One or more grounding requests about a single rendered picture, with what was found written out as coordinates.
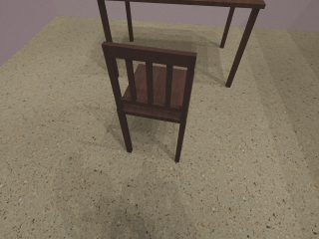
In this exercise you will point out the chair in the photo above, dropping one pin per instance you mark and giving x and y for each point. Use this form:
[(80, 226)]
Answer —
[(154, 92)]

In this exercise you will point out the table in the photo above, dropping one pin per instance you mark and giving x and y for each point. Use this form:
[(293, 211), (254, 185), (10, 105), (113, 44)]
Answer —
[(255, 5)]

